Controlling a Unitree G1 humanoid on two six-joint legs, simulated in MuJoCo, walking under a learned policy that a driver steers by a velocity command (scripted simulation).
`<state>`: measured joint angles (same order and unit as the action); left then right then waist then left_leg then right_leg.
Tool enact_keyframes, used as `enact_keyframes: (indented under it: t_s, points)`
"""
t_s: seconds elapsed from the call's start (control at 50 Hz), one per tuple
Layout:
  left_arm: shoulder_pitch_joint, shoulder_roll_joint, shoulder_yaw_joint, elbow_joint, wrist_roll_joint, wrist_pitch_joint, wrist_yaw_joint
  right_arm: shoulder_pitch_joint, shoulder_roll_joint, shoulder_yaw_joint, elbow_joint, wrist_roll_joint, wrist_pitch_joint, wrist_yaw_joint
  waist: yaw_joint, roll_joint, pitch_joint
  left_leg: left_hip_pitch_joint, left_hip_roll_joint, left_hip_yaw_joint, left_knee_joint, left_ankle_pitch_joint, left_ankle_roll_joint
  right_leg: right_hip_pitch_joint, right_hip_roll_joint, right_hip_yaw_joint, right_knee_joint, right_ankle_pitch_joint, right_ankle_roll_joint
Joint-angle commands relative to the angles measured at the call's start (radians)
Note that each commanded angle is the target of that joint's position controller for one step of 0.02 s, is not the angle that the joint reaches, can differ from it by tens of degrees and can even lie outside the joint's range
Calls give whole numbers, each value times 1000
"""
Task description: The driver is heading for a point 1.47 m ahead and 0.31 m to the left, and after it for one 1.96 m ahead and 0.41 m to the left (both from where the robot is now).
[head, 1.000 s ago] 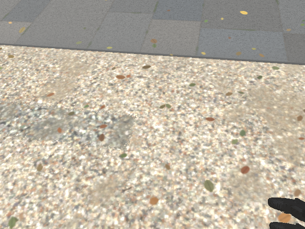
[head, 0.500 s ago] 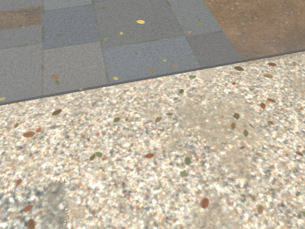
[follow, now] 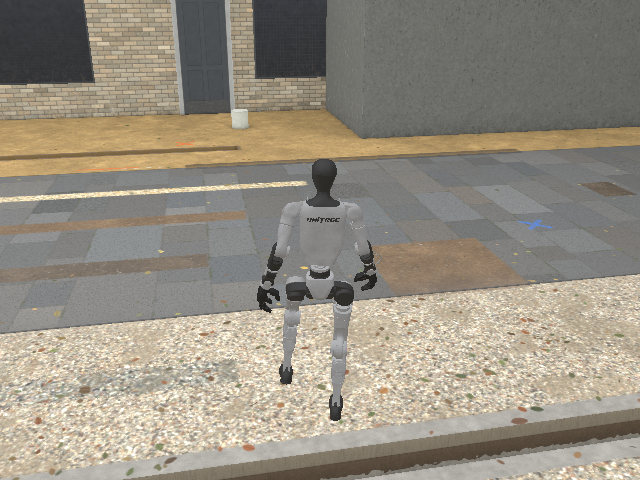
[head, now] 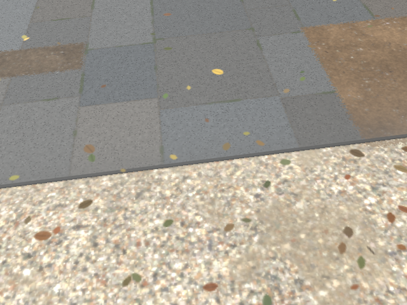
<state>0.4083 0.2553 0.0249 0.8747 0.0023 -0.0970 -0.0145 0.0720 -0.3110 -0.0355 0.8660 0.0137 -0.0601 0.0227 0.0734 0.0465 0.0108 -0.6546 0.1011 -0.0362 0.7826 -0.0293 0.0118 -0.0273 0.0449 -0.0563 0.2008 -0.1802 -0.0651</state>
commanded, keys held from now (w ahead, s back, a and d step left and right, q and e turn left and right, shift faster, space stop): w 0.62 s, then w+q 0.38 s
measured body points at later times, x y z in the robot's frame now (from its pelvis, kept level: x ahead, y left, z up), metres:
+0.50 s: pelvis +0.31 +0.07 +0.00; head +0.33 +0.08 +0.44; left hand +0.45 +0.34 -0.12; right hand +0.34 -0.21 -0.13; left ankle +0.31 +0.15 -0.75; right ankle +0.40 -0.11 -0.67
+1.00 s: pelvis +0.60 +0.02 -0.01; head +0.62 +0.01 +0.44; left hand +0.63 +0.30 -0.12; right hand +0.74 -0.25 -0.13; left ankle +0.60 +0.18 -0.67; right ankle +0.62 -0.08 -0.75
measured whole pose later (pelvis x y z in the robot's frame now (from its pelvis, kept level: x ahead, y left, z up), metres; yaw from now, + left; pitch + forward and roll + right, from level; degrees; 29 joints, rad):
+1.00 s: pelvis +0.60 +0.02 -0.01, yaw +10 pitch +0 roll -2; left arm 0.25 0.25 0.06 0.85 0.01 -0.11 -0.01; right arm 0.23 -0.31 -0.08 0.87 0.03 -0.02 -0.01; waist 0.02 0.05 0.03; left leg -0.60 0.10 -0.06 1.10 -0.26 0.02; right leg -0.17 0.01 -0.15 0.33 -0.17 -0.04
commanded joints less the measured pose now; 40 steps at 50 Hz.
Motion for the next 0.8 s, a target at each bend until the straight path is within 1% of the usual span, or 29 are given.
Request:
enact_keyframes:
  t_s: [0.02,0.06,0.1,0.14,0.16,0.18,0.2,0.22,0.24,0.26,0.28,0.3,0.32,0.34,0.36,0.38,0.4,0.42,0.46,0.5,0.54,0.58,0.64,0.68,0.72,0.74,0.76,0.78,0.8]
  points:
    - [-19,176,44,-46,-7,-18,8,-112,-24,3,-76,1,-14,13,-8,-96,82,-33,-6,30,-140,109,-6,-32,-260,135,-127,126,-132]
    - [16,173,45,-22,-8,-14,7,-172,-25,7,-98,6,-26,30,7,-89,96,-11,-18,46,-203,143,9,-3,-268,110,-121,169,-130]
    - [36,177,49,-9,-9,-1,10,-211,-34,6,-119,8,-38,47,12,-96,115,-15,-27,51,-264,151,26,59,-293,104,-111,229,-124]
    - [40,188,56,1,-13,16,15,-220,-45,4,-129,9,-48,58,0,-106,110,-10,-36,51,-318,116,44,147,-310,98,-70,311,-104]
    - [43,197,59,5,-11,23,18,-197,-53,1,-128,8,-50,60,-14,-118,89,26,-51,62,-329,91,51,182,-315,93,-37,402,-93]
    - [30,205,63,3,-9,29,20,-159,-73,-7,-121,6,-49,57,-42,-142,57,79,-73,76,-316,48,63,206,-316,91,13,552,-82]
    - [18,211,66,2,-6,39,24,-78,-94,-19,-101,6,-46,50,-84,-173,1,173,-102,96,-311,21,81,228,-305,78,104,722,-68]
    - [1,200,62,-4,1,51,28,65,-132,-42,-55,4,-42,38,-156,-167,-93,352,-133,127,-323,30,103,204,-258,44,280,816,-41]
    - [13,178,50,-20,11,54,32,225,-178,-58,-15,-6,-35,22,-217,-131,-218,659,-25,19,-244,38,144,2,-228,34,525,637,-16]
    - [136,47,14,-41,6,34,17,341,-272,-82,4,-25,-28,9,-170,117,-367,1050,234,-452,-273,-128,320,-433,-49,34,936,137,62]
    - [107,59,10,-25,-9,8,16,323,-199,-60,13,-7,-28,7,-181,162,-408,1074,293,-713,-452,-238,343,-589,17,174,1128,-388,66]
    - [7,145,35,-59,-42,-14,9,258,-153,-45,3,3,-29,4,-181,113,-263,952,256,-583,-477,-288,280,-680,-49,214,1191,-357,40]
    - [-70,162,37,-80,-51,-23,11,180,-120,-37,-17,-2,-30,2,-154,45,-160,799,219,-442,-501,-233,242,-684,-109,172,1150,-267,28]
    - [-110,159,40,-85,-40,-23,18,133,-91,-28,-23,-10,-32,4,-126,-7,-86,656,180,-338,-539,-162,224,-656,-149,143,1082,-187,30]
    - [-93,155,46,-81,-32,-14,22,105,-67,-21,-28,-23,-38,6,-90,13,-57,570,142,-266,-566,-116,210,-604,-181,140,1024,-133,34]
    - [-74,136,44,-71,-24,0,21,97,-57,-19,-29,-27,-39,9,-72,32,-49,507,119,-230,-595,-97,211,-554,-192,136,1006,-108,39]
    - [-60,117,42,-66,-20,13,22,100,-62,-20,-25,-25,-43,13,-59,40,-36,470,109,-200,-621,-77,223,-541,-202,131,979,-98,47]
    - [-62,104,41,-67,-12,26,25,108,-78,-25,-18,-23,-49,14,-52,28,-23,436,108,-168,-639,-25,232,-538,-209,122,946,-88,57]
    - [-139,100,40,-100,-4,35,30,135,-104,-33,-4,-21,-52,3,-61,13,7,431,105,-122,-663,55,242,-595,-220,116,852,-16,81]
    - [-213,95,38,-122,-3,30,29,168,-110,-35,6,-18,-46,-9,-83,3,23,462,86,-77,-668,97,224,-635,-216,105,716,105,91]
    - [-283,77,32,-140,-5,20,21,193,-117,-35,12,-12,-40,-17,-106,-3,32,473,59,-30,-671,115,196,-605,-191,83,560,223,87]
    - [-355,63,25,-160,-12,13,11,237,-134,-38,24,-5,-35,-20,-135,-9,36,516,68,-17,-669,93,187,-589,-166,62,459,287,85]
    - [-453,70,23,-200,-17,6,-4,306,-133,-39,53,4,-16,-20,-169,-12,62,622,106,-43,-631,92,189,-616,-142,66,365,269,75]
    - [-480,81,26,-225,-18,-2,-16,326,-140,-43,67,7,1,-27,-155,-2,70,690,141,-80,-577,134,182,-625,-128,83,316,203,61]
    - [-421,111,38,-214,-15,-10,-21,307,-157,-52,62,9,12,-35,-110,24,40,717,152,-109,-505,217,168,-535,-105,82,277,134,42]
    - [-335,136,52,-192,-13,-14,-18,281,-164,-55,54,10,16,-36,-57,30,-9,698,130,-97,-418,334,153,-401,-79,58,249,128,24]
    - [-183,186,78,-148,-8,-17,-9,274,-139,-45,47,2,15,-36,13,15,-118,625,72,-65,-247,363,124,-160,-85,56,259,159,-7]
    - [-2,258,98,-122,7,-14,3,277,-74,-22,17,-21,11,-34,74,-90,-287,423,-7,-18,60,96,87,155,-269,241,310,165,-67]
    - [23,302,108,-101,7,-5,-2,420,42,7,10,-4,-10,-28,1,-366,-408,42,-162,4,373,-522,31,456,-483,679,203,-44,-203]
